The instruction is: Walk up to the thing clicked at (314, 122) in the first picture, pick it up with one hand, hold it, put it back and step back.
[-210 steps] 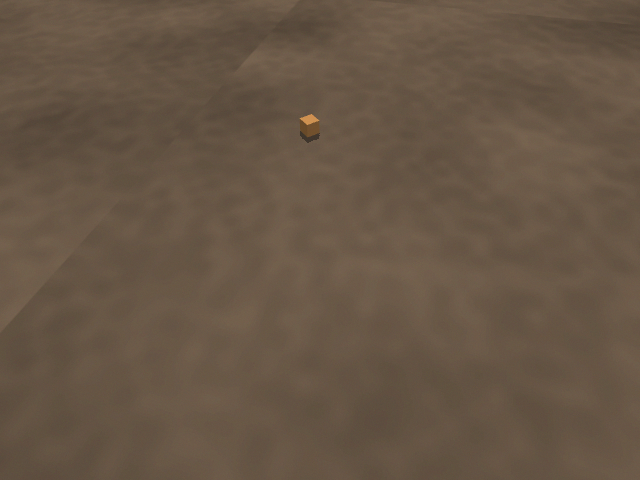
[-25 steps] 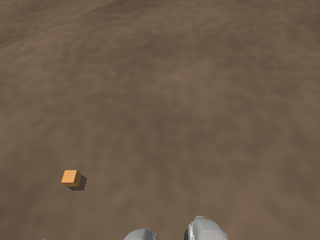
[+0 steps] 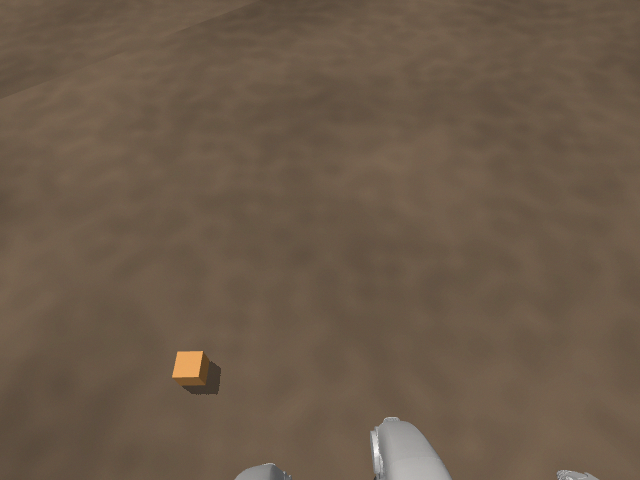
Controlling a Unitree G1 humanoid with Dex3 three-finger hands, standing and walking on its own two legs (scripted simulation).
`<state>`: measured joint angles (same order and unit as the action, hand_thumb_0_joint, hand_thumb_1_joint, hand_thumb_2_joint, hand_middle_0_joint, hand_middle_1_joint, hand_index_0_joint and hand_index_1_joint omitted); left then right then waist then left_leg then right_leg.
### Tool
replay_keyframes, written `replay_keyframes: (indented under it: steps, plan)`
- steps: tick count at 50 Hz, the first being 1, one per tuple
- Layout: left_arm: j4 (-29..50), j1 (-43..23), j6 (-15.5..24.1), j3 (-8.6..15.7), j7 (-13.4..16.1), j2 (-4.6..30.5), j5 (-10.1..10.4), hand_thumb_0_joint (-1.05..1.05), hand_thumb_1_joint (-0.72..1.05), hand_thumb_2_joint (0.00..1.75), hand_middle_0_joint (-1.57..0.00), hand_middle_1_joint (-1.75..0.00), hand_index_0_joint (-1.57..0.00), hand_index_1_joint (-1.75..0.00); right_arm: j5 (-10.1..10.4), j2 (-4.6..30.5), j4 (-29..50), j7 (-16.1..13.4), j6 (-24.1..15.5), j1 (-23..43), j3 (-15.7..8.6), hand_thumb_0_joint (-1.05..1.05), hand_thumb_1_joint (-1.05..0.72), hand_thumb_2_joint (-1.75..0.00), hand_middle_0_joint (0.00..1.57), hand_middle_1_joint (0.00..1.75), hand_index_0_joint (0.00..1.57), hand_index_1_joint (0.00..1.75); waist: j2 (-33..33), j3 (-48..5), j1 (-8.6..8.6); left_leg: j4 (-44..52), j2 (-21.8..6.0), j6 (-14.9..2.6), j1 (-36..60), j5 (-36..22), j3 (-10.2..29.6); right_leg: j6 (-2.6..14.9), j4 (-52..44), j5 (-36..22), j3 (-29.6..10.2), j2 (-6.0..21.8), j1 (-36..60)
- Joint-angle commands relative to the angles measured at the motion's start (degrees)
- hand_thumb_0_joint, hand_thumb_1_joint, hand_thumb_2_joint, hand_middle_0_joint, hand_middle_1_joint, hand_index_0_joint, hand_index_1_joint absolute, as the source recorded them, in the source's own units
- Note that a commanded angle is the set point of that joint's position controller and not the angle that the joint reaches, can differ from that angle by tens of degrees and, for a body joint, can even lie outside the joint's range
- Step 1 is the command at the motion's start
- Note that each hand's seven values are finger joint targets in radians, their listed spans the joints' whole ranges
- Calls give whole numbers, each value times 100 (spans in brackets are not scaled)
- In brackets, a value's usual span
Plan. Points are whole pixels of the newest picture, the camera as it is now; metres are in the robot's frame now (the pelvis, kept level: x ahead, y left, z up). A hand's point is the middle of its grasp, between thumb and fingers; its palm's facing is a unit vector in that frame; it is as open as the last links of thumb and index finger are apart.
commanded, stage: walk up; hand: left
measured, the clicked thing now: (191, 368) +0.51 +0.40 -0.69
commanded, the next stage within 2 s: none
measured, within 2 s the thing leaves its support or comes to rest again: neither
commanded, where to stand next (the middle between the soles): +0.12 +0.22 m, yaw -5 degrees
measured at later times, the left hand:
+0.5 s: hand out of the picture +0.06 +0.57 -0.12, palm faces +0.01 -0.75 -0.67, open 7.4 cm
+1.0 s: hand out of the picture +0.16 +0.52 -0.14, palm faces -0.11 -0.94 -0.32, open 7.4 cm
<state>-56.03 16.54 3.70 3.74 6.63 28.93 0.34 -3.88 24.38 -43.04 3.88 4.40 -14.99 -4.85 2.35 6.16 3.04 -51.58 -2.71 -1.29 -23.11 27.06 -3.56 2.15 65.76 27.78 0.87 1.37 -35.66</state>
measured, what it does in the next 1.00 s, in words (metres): steps to the left: right foot, then left foot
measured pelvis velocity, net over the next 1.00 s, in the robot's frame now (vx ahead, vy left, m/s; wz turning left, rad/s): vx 0.02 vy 0.28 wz -0.06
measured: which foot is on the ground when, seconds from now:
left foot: down 0.00-0.10, up 0.12-0.42, down 0.44-1.00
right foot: up 0.00-0.08, down 0.10-0.46, up 0.48-0.74, down 0.76-1.00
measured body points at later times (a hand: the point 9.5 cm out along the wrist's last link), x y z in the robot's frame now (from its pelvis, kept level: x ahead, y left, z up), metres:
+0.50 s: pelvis -0.01 +0.22 -0.02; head +0.03 +0.19 +0.42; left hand +0.06 +0.61 -0.07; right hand +0.11 -0.13 -0.13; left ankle +0.01 +0.38 -0.70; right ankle +0.08 -0.02 -0.68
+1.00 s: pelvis +0.02 +0.28 +0.02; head +0.07 +0.30 +0.46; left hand +0.16 +0.57 -0.11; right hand +0.08 -0.03 -0.09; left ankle +0.00 +0.39 -0.70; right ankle +0.05 +0.15 -0.68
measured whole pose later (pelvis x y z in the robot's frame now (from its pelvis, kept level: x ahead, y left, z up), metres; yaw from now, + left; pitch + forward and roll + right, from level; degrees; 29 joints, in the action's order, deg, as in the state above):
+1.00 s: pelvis +0.02 +0.28 +0.02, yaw -4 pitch -2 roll -1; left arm -53.9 5.1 -0.7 1.1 -0.3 21.3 -0.1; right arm -0.8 21.0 -52.4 -2.0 -3.9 -11.3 -0.9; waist -1.7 7.5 0.8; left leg -43.2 -1.6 -1.4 -15.9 25.5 -4.5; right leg 3.1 49.2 25.6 -1.3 0.1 -24.3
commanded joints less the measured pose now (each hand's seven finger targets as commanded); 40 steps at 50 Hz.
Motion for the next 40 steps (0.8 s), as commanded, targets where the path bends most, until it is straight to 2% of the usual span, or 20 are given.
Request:
replay_keyframes:
  steps: [1,3,4,5,6,7,11,15,19,22,23,24,25,27,34,36,37,38,39,40]
  plan:
    - [395,543,170,265,66,938,53,0,90,90,-20,-30,-20,-30,-54,1378,682,-142,-136,161,-435,0,-90,-90,20,30,20,30,1250,-351,-69,1761,-995,-1111,723,-3679,1365,-34,-1174,-221,429,91,428]
    - [304,1282,207,315,100,900,65,0,90,90,-20,-30,-20,-30,11,1273,912,-100,-50,603,-390,0,-90,-90,20,30,20,30,750,-619,-635,922,-693,-881,23,-3646,888,55,-2953,-1689,446,19,2118]
    - [294,1718,208,474,159,1289,-9,0,90,90,-20,-30,-20,-30,61,1040,1051,-90,-70,530,-337,0,-90,-90,20,30,20,30,68,-873,-897,-139,-334,-425,-536,-3390,531,152,-3546,-1810,-94,216,3125]
    - [479,1870,201,625,217,1722,-116,0,90,90,-20,-30,-20,-30,137,717,1036,-90,-65,-38,-249,0,-90,-90,20,30,20,30,-1096,-1251,-875,-1280,143,-17,-1793,-271,569,580,-3799,-2066,-2571,1734,4187]
    - [762,1437,147,615,232,1909,-153,0,90,90,-20,-30,-20,-30,83,1133,1005,-177,8,-126,-395,0,-90,-90,20,30,20,30,-348,-1414,-710,-2272,243,129,-1977,919,1105,1422,-4251,-1497,-3908,2747,3737]
    - [900,986,139,610,253,1905,-89,0,90,90,-20,-30,-20,-30,34,1346,984,-255,84,-33,-516,0,-90,-90,20,30,20,30,-3,-1291,-569,-2946,56,92,-1878,858,1477,1768,-4496,-874,-4074,3056,3015]
    - [1087,213,198,506,167,1457,-155,0,90,90,-20,-30,-20,-30,57,1401,685,-119,90,-314,-603,0,-90,-90,20,30,20,30,-472,-382,-186,-3055,-16,169,-1465,-177,1521,1151,-3972,-773,-1770,1886,1410]
    - [1089,147,214,604,84,1632,-252,0,90,90,-20,-30,-20,-30,73,1278,678,30,126,-197,-586,0,-90,-90,20,30,20,30,-1064,-490,-225,-1931,-205,233,-1103,-215,899,925,-3764,35,-940,1436,1156]
    - [1008,189,158,746,51,1991,-306,0,90,90,-20,-30,-20,-30,42,1316,717,108,132,124,-608,0,-90,-90,20,30,20,30,-1429,-508,-385,-519,-285,171,-535,547,326,930,-3597,337,-1057,1461,851]
    - [947,-158,-2,569,29,1436,-292,0,90,90,-20,-30,-20,-30,35,1403,98,33,37,-1168,-713,0,-90,-90,20,30,20,30,-261,-932,285,1089,168,45,1345,174,31,360,-1607,497,-187,791,-333]
    - [971,-216,-52,378,35,824,-216,0,90,90,-20,-30,-20,-30,-73,1716,108,-16,-13,-1381,-730,0,-90,-90,20,30,20,30,1263,-517,497,2392,-587,-348,970,1758,1847,120,69,886,335,-87,-1322]
    - [1126,-740,-7,358,176,935,-152,0,90,90,-20,-30,-20,-30,104,2480,343,-50,-37,-537,-758,0,-90,-90,20,30,20,30,2313,-58,418,3670,-1559,-1034,-270,2154,4025,39,605,1038,-32,-273,-1450]
    - [968,-880,54,325,182,1072,-162,0,90,90,-20,-30,-20,-30,98,2317,438,-114,-92,281,-695,0,-90,-90,20,30,20,30,1370,447,155,3698,-1808,-1391,-994,2214,4232,91,968,573,-447,2,-1046]
    - [487,-158,48,365,26,1020,-23,0,90,90,-20,-30,-20,-30,63,1783,457,-229,-189,598,-498,0,-90,-90,20,30,20,30,543,225,-225,2617,-1190,-1052,-425,1271,2812,21,758,60,-481,33,-930]
    - [566,-393,-19,238,-422,656,-139,0,90,90,-20,-30,-20,-30,299,1592,-118,-487,-647,77,-233,0,-90,-90,20,30,20,30,452,-427,-249,1645,-1683,-1074,920,-3059,2379,38,-1397,57,-219,125,474]
    - [579,-418,-40,250,-461,611,-159,0,90,90,-20,-30,-20,-30,406,1468,-215,-552,-705,10,-140,0,-90,-90,20,30,20,30,259,-650,-356,1194,-1380,-701,933,-4277,1772,161,-2486,-704,-111,-22,1293]
    - [580,-333,-35,294,-467,746,-172,0,90,90,-20,-30,-20,-30,474,1385,-234,-574,-740,-35,-97,0,-90,-90,20,30,20,30,68,-962,-445,800,-1083,-371,624,-4746,1250,311,-3026,-2038,-330,119,2208]
    - [552,-172,-36,379,-465,1061,-194,0,90,90,-20,-30,-20,-30,517,1271,-203,-604,-789,-28,-50,0,-90,-90,20,30,20,30,-200,-1247,-501,311,-751,-5,32,-4591,1009,617,-2826,-3538,-1159,513,2979]
    - [645,-385,-81,397,-499,1164,-70,0,90,90,-20,-30,-20,-30,528,1152,-280,-656,-808,-152,-48,0,-90,-90,20,30,20,30,-379,-1499,-397,39,-233,259,145,-3249,560,1228,-2558,-4130,-1821,1127,2761]
    - [716,-542,-131,297,-531,949,32,0,90,90,-20,-30,-20,-30,490,1109,-430,-714,-801,-208,-84,0,-90,-90,20,30,20,30,-233,-1552,-291,416,-153,236,717,-2060,549,1365,-2403,-4214,-1867,1364,2186]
